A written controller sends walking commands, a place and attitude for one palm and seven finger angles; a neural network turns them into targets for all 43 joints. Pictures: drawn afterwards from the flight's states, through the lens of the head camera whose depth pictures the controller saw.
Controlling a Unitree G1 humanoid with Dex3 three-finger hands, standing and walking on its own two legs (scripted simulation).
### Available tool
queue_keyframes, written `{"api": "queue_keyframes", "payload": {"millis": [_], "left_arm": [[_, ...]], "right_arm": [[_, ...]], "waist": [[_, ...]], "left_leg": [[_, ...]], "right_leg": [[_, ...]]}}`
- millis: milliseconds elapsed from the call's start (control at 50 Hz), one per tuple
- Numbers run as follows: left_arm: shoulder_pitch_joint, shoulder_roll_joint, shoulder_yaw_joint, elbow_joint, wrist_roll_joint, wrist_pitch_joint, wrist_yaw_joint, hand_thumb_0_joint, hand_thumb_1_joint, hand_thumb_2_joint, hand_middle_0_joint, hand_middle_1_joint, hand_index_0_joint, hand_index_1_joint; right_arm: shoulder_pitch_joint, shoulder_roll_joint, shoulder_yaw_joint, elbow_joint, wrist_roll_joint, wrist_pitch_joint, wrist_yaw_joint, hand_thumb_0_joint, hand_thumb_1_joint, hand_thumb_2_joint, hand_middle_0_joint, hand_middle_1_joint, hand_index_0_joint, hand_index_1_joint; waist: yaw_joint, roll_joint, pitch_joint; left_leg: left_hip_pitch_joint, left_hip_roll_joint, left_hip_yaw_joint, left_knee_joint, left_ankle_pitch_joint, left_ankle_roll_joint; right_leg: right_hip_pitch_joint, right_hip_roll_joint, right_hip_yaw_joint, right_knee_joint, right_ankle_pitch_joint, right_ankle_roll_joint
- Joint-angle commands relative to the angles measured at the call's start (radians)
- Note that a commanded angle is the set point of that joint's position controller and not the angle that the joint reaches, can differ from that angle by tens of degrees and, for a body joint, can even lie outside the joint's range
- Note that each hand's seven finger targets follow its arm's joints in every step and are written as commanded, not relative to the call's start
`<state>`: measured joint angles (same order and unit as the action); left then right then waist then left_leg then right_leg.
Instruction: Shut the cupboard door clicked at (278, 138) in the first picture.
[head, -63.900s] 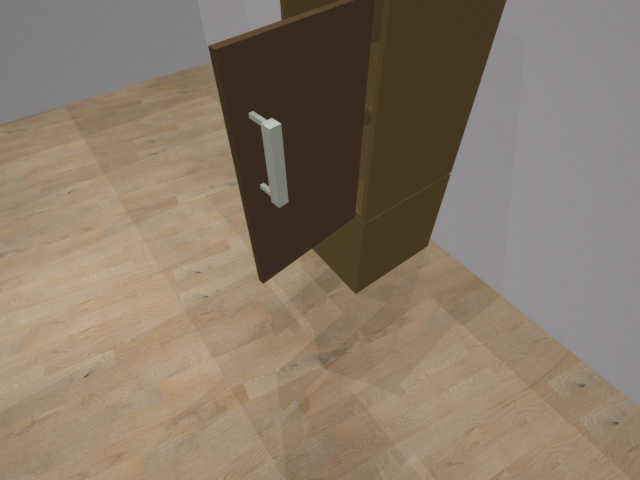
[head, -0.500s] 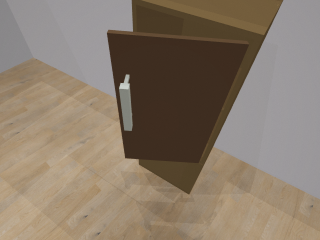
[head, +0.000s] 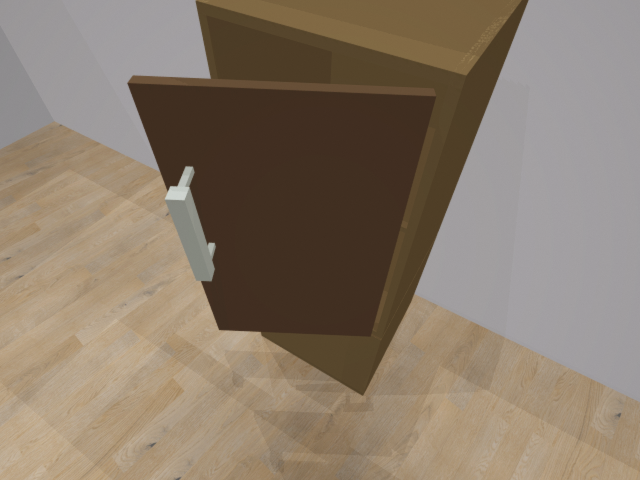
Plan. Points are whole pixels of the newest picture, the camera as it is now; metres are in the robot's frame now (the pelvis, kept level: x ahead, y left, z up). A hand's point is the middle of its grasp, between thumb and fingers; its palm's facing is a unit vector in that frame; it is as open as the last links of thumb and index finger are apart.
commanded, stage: come to a stop and stand still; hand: left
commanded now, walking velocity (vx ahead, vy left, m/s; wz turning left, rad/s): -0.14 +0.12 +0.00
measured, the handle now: (197, 227) +0.44 +0.22 +0.05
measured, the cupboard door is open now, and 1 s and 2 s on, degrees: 29 29 29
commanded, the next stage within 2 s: look again from close up in 0.74 s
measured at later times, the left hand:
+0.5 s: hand out of the picture +0.01 +0.21 -0.17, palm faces +0.02 -0.97 -0.23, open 7.4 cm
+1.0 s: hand out of the picture -0.05 +0.20 -0.17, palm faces +0.02 -0.99 -0.15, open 7.4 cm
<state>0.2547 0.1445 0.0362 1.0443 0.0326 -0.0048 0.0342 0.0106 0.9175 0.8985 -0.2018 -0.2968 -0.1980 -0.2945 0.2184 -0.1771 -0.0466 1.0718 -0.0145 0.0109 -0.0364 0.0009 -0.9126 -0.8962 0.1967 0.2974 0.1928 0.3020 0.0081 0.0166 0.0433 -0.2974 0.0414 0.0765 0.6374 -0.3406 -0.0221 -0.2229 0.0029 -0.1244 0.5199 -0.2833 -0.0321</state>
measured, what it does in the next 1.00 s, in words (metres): steps on the spot: left foot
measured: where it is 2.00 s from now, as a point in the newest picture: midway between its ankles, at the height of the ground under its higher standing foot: outside the picture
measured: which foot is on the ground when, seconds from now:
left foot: up 0.00-0.00, down 0.02-1.00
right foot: down 0.00-1.00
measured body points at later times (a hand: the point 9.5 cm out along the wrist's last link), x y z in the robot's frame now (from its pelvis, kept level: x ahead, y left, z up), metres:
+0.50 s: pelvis -0.02 +0.03 +0.00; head -0.03 +0.03 +0.45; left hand +0.01 +0.26 -0.15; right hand +0.04 -0.21 -0.15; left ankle +0.01 +0.09 -0.73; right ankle +0.00 -0.10 -0.73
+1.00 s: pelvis -0.03 +0.04 +0.01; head -0.02 +0.05 +0.46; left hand -0.05 +0.25 -0.16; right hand -0.02 -0.18 -0.15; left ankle +0.01 +0.09 -0.73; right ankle +0.00 -0.10 -0.73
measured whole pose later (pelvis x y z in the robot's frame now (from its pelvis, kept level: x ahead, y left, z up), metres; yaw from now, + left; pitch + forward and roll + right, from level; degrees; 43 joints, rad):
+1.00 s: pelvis -0.03 +0.04 +0.01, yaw +1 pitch -1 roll -1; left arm 0.36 0.14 -0.02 1.08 0.02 0.00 0.03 0.01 0.90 0.90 -0.20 -0.30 -0.20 -0.29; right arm 0.30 -0.15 0.01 1.08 -0.01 0.00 -0.01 0.00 -0.91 -0.90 0.20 0.30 0.20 0.30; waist 0.00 -0.02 0.02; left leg -0.25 -0.05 0.11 0.43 -0.18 0.10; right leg -0.23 -0.05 -0.06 0.45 -0.20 0.02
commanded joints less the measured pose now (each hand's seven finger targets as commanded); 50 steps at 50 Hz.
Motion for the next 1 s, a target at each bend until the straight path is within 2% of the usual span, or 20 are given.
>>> {"api": "queue_keyframes", "payload": {"millis": [0, 40, 80, 180, 240, 260, 280, 300, 320, 360, 380, 420, 460, 480, 540, 600, 640, 720, 800, 980], "left_arm": [[0.058, 0.117, 0.019, -0.038, -0.018, -0.005, 0.008, 0.0, 0.9, 0.9, -0.2, -0.3, -0.2, -0.3], [0.053, 0.124, 0.019, -0.036, -0.014, 0.007, 0.014, 0.0, 0.9, 0.9, -0.2, -0.3, -0.2, -0.3], [0.067, 0.126, 0.017, -0.034, -0.012, 0.011, 0.015, 0.0, 0.9, 0.9, -0.2, -0.3, -0.2, -0.3], [0.06, 0.137, 0.017, -0.042, -0.007, 0.012, 0.014, 0.0, 0.9, 0.9, -0.2, -0.3, -0.2, -0.3], [0.037, 0.131, 0.011, -0.05, -0.007, 0.013, 0.01, 0.0, 0.9, 0.9, -0.2, -0.3, -0.2, -0.3], [0.135, 0.128, -0.007, -0.039, -0.009, -0.014, 0.047, 0.0, 0.9, 0.9, -0.2, -0.3, -0.2, -0.3], [0.082, 0.175, -0.006, -0.057, -0.013, -0.026, 0.046, 0.0, 0.9, 0.9, -0.2, -0.3, -0.2, -0.3], [0.07, 0.17, -0.007, -0.084, -0.016, -0.027, 0.04, 0.0, 0.9, 0.9, -0.2, -0.3, -0.2, -0.3], [0.052, 0.156, -0.011, -0.097, -0.017, -0.023, 0.035, 0.0, 0.9, 0.9, -0.2, -0.3, -0.2, -0.3], [0.036, 0.147, -0.016, -0.113, -0.015, -0.009, 0.025, 0.0, 0.9, 0.9, -0.2, -0.3, -0.2, -0.3], [0.032, 0.144, -0.018, -0.118, -0.013, -0.003, 0.021, 0.0, 0.9, 0.9, -0.2, -0.3, -0.2, -0.3], [0.05, 0.14, -0.019, -0.119, -0.011, 0.004, 0.015, 0.0, 0.9, 0.9, -0.2, -0.3, -0.2, -0.3], [0.067, 0.14, -0.018, -0.124, -0.009, 0.009, 0.011, 0.0, 0.9, 0.9, -0.2, -0.3, -0.2, -0.3], [0.074, 0.142, -0.016, -0.127, -0.007, 0.009, 0.009, 0.0, 0.9, 0.9, -0.2, -0.3, -0.2, -0.3], [0.109, 0.131, -0.019, -0.122, -0.008, 0.009, 0.005, 0.0, 0.9, 0.9, -0.2, -0.3, -0.2, -0.3], [0.115, 0.125, -0.023, -0.115, -0.008, 0.005, 0.004, 0.0, 0.9, 0.9, -0.2, -0.3, -0.2, -0.3], [0.117, 0.127, -0.027, -0.109, -0.01, 0.001, 0.003, 0.0, 0.9, 0.9, -0.2, -0.3, -0.2, -0.3], [0.118, 0.121, -0.031, -0.089, -0.013, -0.009, 0.003, 0.0, 0.9, 0.9, -0.2, -0.3, -0.2, -0.3], [0.135, 0.106, -0.038, -0.054, -0.014, -0.012, 0.004, 0.0, 0.9, 0.9, -0.2, -0.3, -0.2, -0.3], [0.162, 0.078, -0.046, 0.008, -0.012, -0.016, 0.007, 0.0, 0.9, 0.9, -0.2, -0.3, -0.2, -0.3]], "right_arm": [[0.077, -0.064, -0.003, -0.019, -0.001, -0.008, 0.003, 0.0, -0.9, -0.9, 0.2, 0.3, 0.2, 0.3], [0.038, -0.078, -0.006, -0.035, -0.003, -0.006, 0.0, 0.0, -0.9, -0.9, 0.2, 0.3, 0.2, 0.3], [0.019, -0.087, -0.011, -0.052, -0.002, -0.002, -0.001, 0.0, -0.9, -0.9, 0.2, 0.3, 0.2, 0.3], [0.006, -0.081, -0.015, -0.074, -0.004, 0.006, 0.004, 0.0, -0.9, -0.9, 0.2, 0.3, 0.2, 0.3], [-0.003, -0.076, -0.008, -0.074, -0.003, 0.007, 0.01, 0.0, -0.9, -0.9, 0.2, 0.3, 0.2, 0.3], [-0.043, -0.121, -0.006, -0.148, 0.012, -0.021, 0.013, 0.0, -0.9, -0.9, 0.2, 0.3, 0.2, 0.3], [-0.018, -0.099, 0.007, -0.159, 0.012, -0.02, 0.015, 0.0, -0.9, -0.9, 0.2, 0.3, 0.2, 0.3], [0.043, -0.08, 0.008, -0.151, 0.003, -0.019, 0.018, 0.0, -0.9, -0.9, 0.2, 0.3, 0.2, 0.3], [0.035, -0.087, 0.007, -0.159, 0.002, -0.015, 0.018, 0.0, -0.9, -0.9, 0.2, 0.3, 0.2, 0.3], [0.015, -0.102, 0.008, -0.174, 0.001, -0.01, 0.022, 0.0, -0.9, -0.9, 0.2, 0.3, 0.2, 0.3], [0.006, -0.102, 0.011, -0.179, -0.002, -0.01, 0.024, 0.0, -0.9, -0.9, 0.2, 0.3, 0.2, 0.3], [0.01, -0.111, 0.01, -0.187, -0.006, -0.006, 0.028, 0.0, -0.9, -0.9, 0.2, 0.3, 0.2, 0.3], [0.019, -0.127, 0.008, -0.191, -0.009, -0.003, 0.031, 0.0, -0.9, -0.9, 0.2, 0.3, 0.2, 0.3], [0.029, -0.129, 0.006, -0.189, -0.011, -0.006, 0.031, 0.0, -0.9, -0.9, 0.2, 0.3, 0.2, 0.3], [0.033, -0.139, 0.01, -0.182, -0.009, -0.01, 0.032, 0.0, -0.9, -0.9, 0.2, 0.3, 0.2, 0.3], [0.047, -0.132, 0.014, -0.167, -0.008, -0.013, 0.032, 0.0, -0.9, -0.9, 0.2, 0.3, 0.2, 0.3], [0.062, -0.129, 0.017, -0.151, -0.007, -0.013, 0.033, 0.0, -0.9, -0.9, 0.2, 0.3, 0.2, 0.3], [0.095, -0.112, 0.024, -0.116, -0.004, -0.021, 0.031, 0.0, -0.9, -0.9, 0.2, 0.3, 0.2, 0.3], [0.103, -0.109, 0.028, -0.082, 0.0, -0.029, 0.028, 0.0, -0.9, -0.9, 0.2, 0.3, 0.2, 0.3], [0.108, -0.088, 0.031, -0.026, 0.005, -0.033, 0.023, 0.0, -0.9, -0.9, 0.2, 0.3, 0.2, 0.3]], "waist": [[0.001, -0.01, -0.04], [0.012, 0.088, -0.038], [0.02, 0.06, -0.043], [0.006, -0.043, -0.083], [-0.001, -0.053, -0.056], [0.009, 0.038, -0.094], [-0.029, 0.048, -0.101], [-0.033, -0.013, -0.166], [-0.027, -0.06, -0.16], [-0.02, -0.054, -0.054], [-0.01, -0.003, 0.008], [-0.008, -0.012, 0.073], [-0.006, -0.019, 0.086], [-0.003, 0.012, 0.064], [0.007, 0.017, 0.026], [0.007, -0.001, 0.034], [0.001, -0.022, 0.038], [-0.01, -0.034, 0.02], [-0.007, 0.003, 0.023], [-0.004, -0.003, 0.037]], "left_leg": [[0.167, 0.088, -0.071, -0.181, 0.422, 0.036], [0.133, 0.112, -0.104, -0.176, 0.567, 0.067], [0.12, 0.117, -0.113, -0.18, 0.567, 0.079], [0.136, 0.083, -0.08, -0.149, 0.412, 0.05], [0.116, 0.078, -0.09, -0.188, 0.293, 0.049], [0.153, 0.087, -0.063, -0.035, 0.404, 0.035], [0.103, 0.059, -0.063, -0.068, 0.39, 0.027], [0.111, 0.061, -0.075, -0.109, 0.292, 0.041], [0.11, 0.062, -0.085, -0.124, 0.275, 0.051], [0.053, 0.071, -0.126, -0.19, 0.173, 0.069], [0.008, 0.077, -0.142, -0.23, 0.122, 0.077], [-0.07, 0.072, -0.174, -0.299, -0.075, 0.082], [-0.106, 0.071, -0.188, -0.34, -0.183, 0.083], [-0.106, 0.077, -0.198, -0.36, -0.176, 0.087], [-0.111, 0.085, -0.219, -0.39, -0.22, 0.093], [-0.111, 0.078, -0.213, -0.389, -0.207, 0.091], [-0.092, 0.068, -0.203, -0.379, -0.192, 0.086], [-0.039, 0.061, -0.193, -0.363, -0.115, 0.081], [-0.035, 0.075, -0.201, -0.391, -0.114, 0.082], [-0.005, 0.079, -0.193, -0.405, -0.077, 0.079]], "right_leg": [[-0.015, -0.189, 0.158, -0.081, 0.426, -0.02], [0.027, -0.152, 0.13, -0.045, 0.371, 0.007], [0.052, -0.144, 0.127, -0.045, 0.346, 0.01], [0.043, -0.188, 0.171, -0.078, 0.381, -0.021], [0.007, -0.181, 0.173, -0.109, 0.246, -0.014], [-0.001, -0.202, 0.234, -0.083, 0.561, -0.006], [0.049, -0.23, 0.222, -0.045, 0.634, -0.029], [0.075, -0.217, 0.203, -0.009, 0.494, -0.047], [0.059, -0.192, 0.18, -0.016, 0.39, -0.04], [-0.016, -0.147, 0.161, -0.054, 0.096, -0.027], [-0.041, -0.13, 0.148, -0.067, 0.006, -0.022], [-0.064, -0.105, 0.142, -0.082, -0.118, -0.018], [-0.073, -0.094, 0.134, -0.081, -0.168, -0.014], [-0.048, -0.089, 0.12, -0.064, -0.128, -0.014], [-0.014, -0.076, 0.109, -0.049, -0.104, -0.007], [-0.014, -0.083, 0.127, -0.079, -0.102, -0.009], [-0.04, -0.093, 0.149, -0.107, -0.134, -0.011], [-0.056, -0.106, 0.176, -0.138, -0.11, -0.014], [-0.032, -0.098, 0.154, -0.126, -0.042, -0.007], [-0.016, -0.102, 0.148, -0.141, 0.018, 0.0]]}}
